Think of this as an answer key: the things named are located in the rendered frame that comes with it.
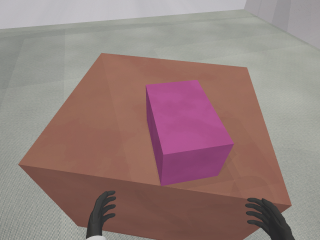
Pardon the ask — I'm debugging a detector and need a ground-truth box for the pedestal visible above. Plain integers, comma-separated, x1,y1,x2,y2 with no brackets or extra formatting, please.
18,53,292,240

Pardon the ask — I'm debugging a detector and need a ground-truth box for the carton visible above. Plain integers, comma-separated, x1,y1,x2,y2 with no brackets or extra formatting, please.
145,80,234,186

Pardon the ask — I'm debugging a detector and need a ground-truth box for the right robot hand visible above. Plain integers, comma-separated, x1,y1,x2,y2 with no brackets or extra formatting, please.
245,198,295,240

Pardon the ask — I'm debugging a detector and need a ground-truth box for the left robot hand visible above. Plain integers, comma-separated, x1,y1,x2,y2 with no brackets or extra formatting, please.
86,190,116,239

